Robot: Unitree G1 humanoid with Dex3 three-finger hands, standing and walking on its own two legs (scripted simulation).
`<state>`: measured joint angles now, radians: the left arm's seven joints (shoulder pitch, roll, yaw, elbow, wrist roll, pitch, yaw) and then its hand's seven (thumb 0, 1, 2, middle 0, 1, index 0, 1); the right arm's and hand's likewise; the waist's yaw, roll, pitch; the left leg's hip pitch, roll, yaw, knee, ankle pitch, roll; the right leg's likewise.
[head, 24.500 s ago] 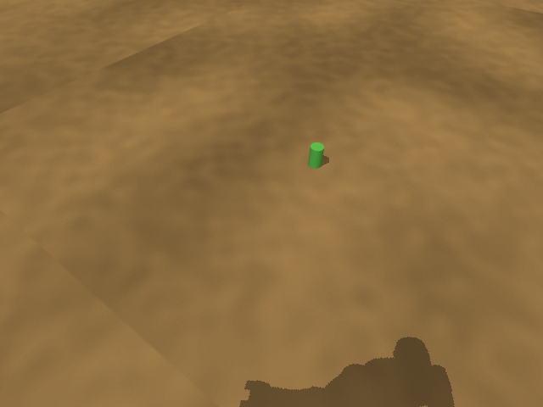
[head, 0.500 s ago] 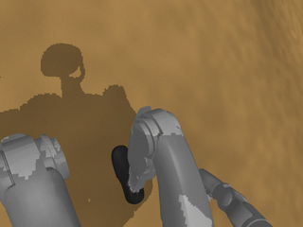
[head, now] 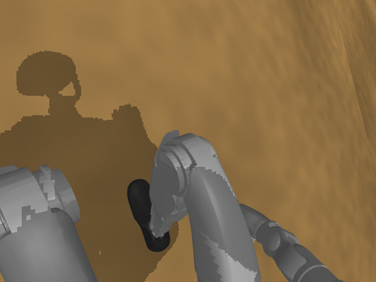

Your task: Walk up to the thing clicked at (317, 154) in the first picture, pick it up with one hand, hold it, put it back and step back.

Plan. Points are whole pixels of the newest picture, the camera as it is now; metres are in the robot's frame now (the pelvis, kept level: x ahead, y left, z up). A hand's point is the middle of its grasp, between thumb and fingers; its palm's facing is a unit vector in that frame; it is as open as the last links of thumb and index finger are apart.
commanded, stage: loosen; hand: left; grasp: from the side
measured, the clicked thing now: out of the picture +0.44 +0.30 -0.21
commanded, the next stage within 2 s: open in 0.14 s
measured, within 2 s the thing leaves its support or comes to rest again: rests again in 1.08 s
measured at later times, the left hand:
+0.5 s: hand out of the picture +0.45 +0.31 -0.17, palm faces +0.45 -0.89 +0.01, open 12.9 cm
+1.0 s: hand out of the picture +0.43 +0.37 -0.10, palm faces +0.42 -0.90 -0.06, open 17.5 cm
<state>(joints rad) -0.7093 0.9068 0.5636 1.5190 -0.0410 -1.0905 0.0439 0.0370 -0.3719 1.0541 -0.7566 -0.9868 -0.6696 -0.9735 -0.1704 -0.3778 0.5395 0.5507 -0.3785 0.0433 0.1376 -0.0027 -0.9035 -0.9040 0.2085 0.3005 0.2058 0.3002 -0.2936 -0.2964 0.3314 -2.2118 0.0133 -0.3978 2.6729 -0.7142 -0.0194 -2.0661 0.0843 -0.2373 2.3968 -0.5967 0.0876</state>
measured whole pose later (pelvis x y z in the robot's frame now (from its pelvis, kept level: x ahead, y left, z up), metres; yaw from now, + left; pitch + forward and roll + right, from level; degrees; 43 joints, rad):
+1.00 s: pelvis +0.00 +0.00 +0.01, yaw +1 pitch +15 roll -18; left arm -0.65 0.91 0.54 1.23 -0.10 -0.93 -0.11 -0.02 -0.59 0.07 -0.09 -0.05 -0.09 -0.05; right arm -0.08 -0.36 0.45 0.56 -0.30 0.09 0.12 0.00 -0.91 -0.90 0.21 0.30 0.21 0.30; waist -0.23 -0.22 0.23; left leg -2.22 0.02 -0.36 2.62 -0.71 0.00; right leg -2.06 0.07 -0.22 2.36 -0.61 0.07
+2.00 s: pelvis +0.06 -0.02 +0.33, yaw +15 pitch +24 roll -3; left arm 0.07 0.33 0.14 0.36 0.01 0.13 0.14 -0.01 -0.52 0.07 -0.06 -0.05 -0.06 -0.05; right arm 0.15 -0.24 0.00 0.52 0.04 0.03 -0.12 0.01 -0.90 -0.90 0.21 0.30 0.20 0.30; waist -0.05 0.01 -0.17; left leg -1.31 0.05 -0.06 1.49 -0.60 -0.03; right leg -1.27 -0.01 -0.05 1.44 -0.59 0.01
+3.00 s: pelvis +0.10 -0.01 +0.44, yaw +17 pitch +7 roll -2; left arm 0.46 0.21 -0.01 -0.01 -0.01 0.28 0.14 -0.01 -0.55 0.05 -0.06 -0.05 -0.06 -0.05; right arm 0.29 -0.20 0.03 0.51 0.01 -0.11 -0.18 0.01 -0.90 -0.90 0.21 0.30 0.20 0.30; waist -0.03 0.04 -0.10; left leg -0.62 0.05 -0.04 0.96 -0.46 -0.02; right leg -0.58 -0.02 -0.05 0.91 -0.44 0.01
